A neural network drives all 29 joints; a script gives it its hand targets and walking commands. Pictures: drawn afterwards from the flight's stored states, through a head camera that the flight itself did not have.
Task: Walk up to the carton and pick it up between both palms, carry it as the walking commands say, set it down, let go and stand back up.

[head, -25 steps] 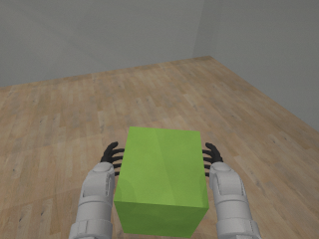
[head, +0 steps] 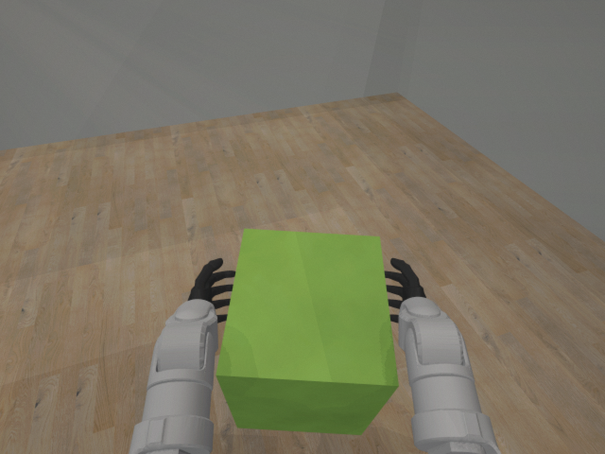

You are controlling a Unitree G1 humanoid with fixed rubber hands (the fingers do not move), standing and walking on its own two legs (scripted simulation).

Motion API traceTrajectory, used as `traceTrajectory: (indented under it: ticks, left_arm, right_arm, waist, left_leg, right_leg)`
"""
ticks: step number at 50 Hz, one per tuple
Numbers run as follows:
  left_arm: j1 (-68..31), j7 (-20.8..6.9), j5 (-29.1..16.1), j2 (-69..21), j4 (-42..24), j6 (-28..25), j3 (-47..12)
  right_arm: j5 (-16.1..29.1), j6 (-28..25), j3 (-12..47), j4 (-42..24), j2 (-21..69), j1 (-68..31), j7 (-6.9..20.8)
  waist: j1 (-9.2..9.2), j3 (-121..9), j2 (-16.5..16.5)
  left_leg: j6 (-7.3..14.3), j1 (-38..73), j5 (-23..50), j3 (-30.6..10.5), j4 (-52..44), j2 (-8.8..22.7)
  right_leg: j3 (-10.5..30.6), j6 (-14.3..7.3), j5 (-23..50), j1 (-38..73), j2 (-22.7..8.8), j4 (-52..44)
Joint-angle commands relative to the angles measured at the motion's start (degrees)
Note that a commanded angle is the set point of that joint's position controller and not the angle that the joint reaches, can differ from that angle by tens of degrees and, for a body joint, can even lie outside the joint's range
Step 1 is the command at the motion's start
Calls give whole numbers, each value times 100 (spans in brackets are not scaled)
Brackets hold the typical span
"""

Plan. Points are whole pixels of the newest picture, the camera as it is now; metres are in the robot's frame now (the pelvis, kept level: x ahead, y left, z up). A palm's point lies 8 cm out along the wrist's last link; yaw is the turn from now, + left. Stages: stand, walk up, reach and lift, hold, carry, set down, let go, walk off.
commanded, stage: carry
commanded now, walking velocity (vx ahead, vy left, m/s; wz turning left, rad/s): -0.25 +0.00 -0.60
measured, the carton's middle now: (305, 336) +0.30 +0.00 -0.02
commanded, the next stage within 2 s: none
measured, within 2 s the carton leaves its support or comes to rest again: neither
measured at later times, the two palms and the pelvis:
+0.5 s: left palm (247, 336) +0.24 +0.07 +0.08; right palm (500, 390) +0.17 -0.21 +0.08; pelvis -0.05 +0.00 -0.01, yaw -11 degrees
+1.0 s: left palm (230, 346) +0.23 +0.09 +0.08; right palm (486, 394) +0.17 -0.19 +0.08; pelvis -0.06 +0.01 -0.01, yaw -11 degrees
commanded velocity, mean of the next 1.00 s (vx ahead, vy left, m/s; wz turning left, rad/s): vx -0.01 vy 0.00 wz -0.02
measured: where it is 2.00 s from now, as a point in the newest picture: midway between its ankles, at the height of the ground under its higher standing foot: outside the picture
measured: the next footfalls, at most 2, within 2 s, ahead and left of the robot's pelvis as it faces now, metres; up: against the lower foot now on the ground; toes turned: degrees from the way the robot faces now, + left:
right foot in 1.98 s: -0.02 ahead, -0.16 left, +0.00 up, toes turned -27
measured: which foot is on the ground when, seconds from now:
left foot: down 0.00-1.00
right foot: down 0.00-1.00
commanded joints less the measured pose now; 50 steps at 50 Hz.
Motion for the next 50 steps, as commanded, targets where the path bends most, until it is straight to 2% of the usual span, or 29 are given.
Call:
traceTrajectory:
  ticks: [1, 2, 3, 4, 5, 6, 7, 8, 10, 11, 12, 13, 14, 15, 16, 17, 19, 22, 23, 24, 25, 26, 27, 30, 33, 35, 38, 41, 50]
  left_arm:
    - [-3074, -1223, -1997, -5435, -819, -12, -3699]
    - [-3128, -1189, -2140, -5413, -1109, 100, -3871]
    - [-3259, -1168, -2304, -5382, -1409, 228, -4060]
    - [-3314, -1149, -2451, -5325, -1681, 383, -4233]
    - [-3345, -1136, -2606, -5388, -1877, 562, -4453]
    - [-3180, -1110, -2727, -5500, -2008, 716, -4627]
    - [-3029, -1085, -2886, -5543, -2195, 853, -4721]
    - [-2896, -1048, -3022, -5527, -2446, 1005, -4801]
    - [-2613, -942, -3275, -5353, -2959, 1370, -4954]
    - [-2364, -911, -3267, -5211, -2944, 1531, -4921]
    - [-2269, -898, -3283, -5101, -2981, 1663, -4927]
    - [-1944, -859, -3152, -5012, -2922, 1750, -4803]
    - [-1859, -833, -3215, -5061, -3078, 1823, -4855]
    - [-1866, -795, -3146, -5056, -3258, 1896, -4815]
    - [-1812, -767, -3035, -5044, -3339, 1969, -4699]
    - [-1846, -749, -2988, -5076, -3485, 2032, -4648]
    - [-1850, -711, -2913, -5091, -3620, 2139, -4554]
    - [-1651, -681, -2849, -5043, -3609, 2306, -4500]
    - [-1570, -676, -2831, -5005, -3596, 2366, -4486]
    - [-1507, -680, -2806, -4976, -3534, 2423, -4473]
    - [-1469, -707, -2853, -4936, -3492, 2500, -4498]
    - [-1624, -731, -2896, -4955, -3498, 2550, -4524]
    - [-1812, -763, -2983, -4994, -3516, 2597, -4597]
    - [-2111, -867, -3212, -5141, -3291, 2705, -4719]
    - [-2304, -947, -3345, -5251, -3108, 2739, -4730]
    - [-2419, -976, -3384, -5287, -3058, 2737, -4694]
    - [-2488, -990, -3400, -5329, -3064, 2716, -4648]
    - [-2427, -968, -3358, -5341, -3115, 2686, -4609]
    - [-2022, -871, -3149, -5268, -3249, 2574, -4567]
  right_arm:
    - [2049, -157, 3834, -729, 5675, -3060, 1451]
    - [2110, -70, 3911, -926, 5601, -2920, 1383]
    - [2166, 37, 4005, -1126, 5552, -2802, 1324]
    - [2243, 146, 4087, -1353, 5461, -2743, 1263]
    - [2347, 288, 4226, -1649, 5382, -2795, 1197]
    - [2460, 437, 4395, -1953, 5326, -2712, 1133]
    - [2612, 583, 4596, -2285, 5295, -2782, 1091]
    - [2755, 745, 4751, -2573, 5287, -2853, 1059]
    - [3001, 1142, 4934, -2961, 5157, -2616, 986]
    - [2999, 1324, 4905, -2894, 5048, -2320, 965]
    - [3039, 1467, 4875, -2881, 4979, -2190, 957]
    - [3073, 1611, 4917, -3050, 4874, -2030, 973]
    - [3242, 1705, 4988, -3087, 4993, -2006, 992]
    - [3392, 1792, 5101, -3237, 5095, -2130, 1053]
    - [3521, 1875, 5182, -3382, 5150, -2278, 1114]
    - [3632, 1945, 5246, -3565, 5268, -2417, 1153]
    - [3759, 2070, 5241, -3729, 5312, -2516, 1196]
    - [3770, 2238, 5210, -3817, 5205, -2432, 1193]
    - [3748, 2300, 5176, -3792, 5183, -2372, 1190]
    - [3710, 2366, 5135, -3736, 5158, -2296, 1192]
    - [3571, 2397, 4985, -3519, 5080, -2085, 1201]
    - [3516, 2421, 4892, -3455, 5028, -2050, 1212]
    - [3459, 2442, 4808, -3381, 5033, -2064, 1221]
    - [3256, 2507, 4601, -3125, 5108, -2103, 1183]
    - [3163, 2523, 4472, -2956, 5166, -2174, 1150]
    - [3152, 2517, 4460, -2902, 5234, -2271, 1137]
    - [3199, 2490, 4530, -2957, 5326, -2419, 1118]
    - [3282, 2460, 4629, -3091, 5375, -2502, 1109]
    - [3436, 2385, 4782, -3360, 5311, -2409, 1147]
  waist:
    - [-62, -1496, -526]
    - [-74, -1671, -163]
    - [-130, -1854, 385]
    - [-140, -1903, 1013]
    - [-128, -1783, 1408]
    - [-121, -1704, 1096]
    - [-91, -1638, 867]
    - [-42, -1651, 873]
    - [2, -1805, 871]
    - [-4, -1990, 602]
    - [-29, -2155, 35]
    - [-33, -2103, -1433]
    - [-97, -2116, -1427]
    - [-32, -2299, -1335]
    - [-3, -2237, -1161]
    - [26, -2150, -1164]
    - [44, -2053, -1041]
    - [-28, -1988, -865]
    - [-20, -2028, -792]
    - [-4, -1985, -646]
    - [-6, -1801, 17]
    - [-7, -1568, 406]
    - [-9, -1335, 525]
    - [-12, -984, 328]
    - [-32, -840, 241]
    - [-49, -803, 73]
    - [-72, -927, -177]
    - [-82, -1181, -295]
    - [-57, -1565, -248]
  left_leg:
    - [208, 221, 864, 99, 219, 597]
    - [398, 407, 1526, -205, 117, 965]
    - [713, 630, 2504, -620, -26, 1531]
    - [1136, 570, 3173, -1013, -225, 2121]
    - [1522, 398, 3748, -1221, -365, 2565]
    - [1578, 255, 3820, -925, -284, 2467]
    - [1414, 80, 3466, -537, -182, 2202]
    - [1138, -48, 3130, -178, -41, 1927]
    - [785, -44, 2832, 304, 507, 1492]
    - [587, -241, 2328, 437, 848, 1311]
    - [313, -869, 1167, 501, 1265, 1114]
    - [-107, -1873, -1207, 870, 1903, 437]
    - [-102, -1828, -1910, 630, 2263, 449]
    - [-95, -1825, -1861, 559, 2080, 411]
    - [-80, -1681, -1679, 639, 1983, 340]
    - [-40, -1578, -1401, 733, 1899, 227]
    - [44, -1238, -1060, 838, 1389, 99]
    - [143, -501, -429, 1030, -126, 22]
    - [203, -129, -230, 926, -406, 146]
    - [262, 179, -126, 642, -618, 419]
    - [403, 70, -259, 22, -763, 884]
    - [522, -166, -317, -242, -1072, 1265]
    - [583, -478, -381, -197, -1180, 1373]
    - [510, -1110, -1004, 132, -1186, 1197]
    - [449, -1101, -1204, 282, -995, 1051]
    - [442, -1046, -1212, 312, -839, 960]
    - [433, -896, -971, 365, -576, 813]
    - [433, -746, -627, 382, -407, 735]
    - [446, -592, -108, 370, -322, 702]
  right_leg:
    - [571, -318, 2398, -395, -898, 396]
    - [342, -208, 2331, -649, -668, 920]
    - [11, -103, 1712, -992, -359, 1589]
    - [-337, -98, -194, -1354, -113, 2340]
    - [-530, -124, -2000, -1670, -83, 3031]
    - [-583, -122, -2110, -1618, -270, 3320]
    - [-615, -145, -1898, -1484, -355, 3054]
    - [-672, -198, -1631, -1256, -400, 2385]
    - [-1081, -229, -618, -587, -79, 667]
    - [-1003, -232, -51, 18, -183, 47]
    - [-202, -303, 1525, 781, -911, -184]
    - [1543, -823, 3799, 1277, -2367, -308]
    - [1457, -979, 4652, 1321, -2331, -158]
    - [1181, -1114, 4321, 1508, -2266, -52]
    - [1071, -1071, 3247, 1143, -2096, -263]
    - [887, -958, 2352, 957, -1906, -428]
    - [490, -832, 1118, 663, -1635, -602]
    - [338, -731, 229, 441, -1497, -634]
    - [346, -621, 106, 286, -1454, -581]
    - [286, -492, 5, 22, -1384, -438]
    - [-83, -291, -393, -358, -1076, -190]
    - [-451, -209, -428, -458, -797, 179]
    - [-670, -203, -302, -403, -667, 304]
    - [-761, -203, -153, -77, -662, 225]
    - [-636, -216, -369, -243, -747, 26]
    - [-512, -219, -636, -366, -816, -167]
    - [-323, -222, -859, -423, -943, -402]
    - [-249, -235, -751, -330, -1026, -470]
    - [-320, -318, -70, -40, -1068, -328]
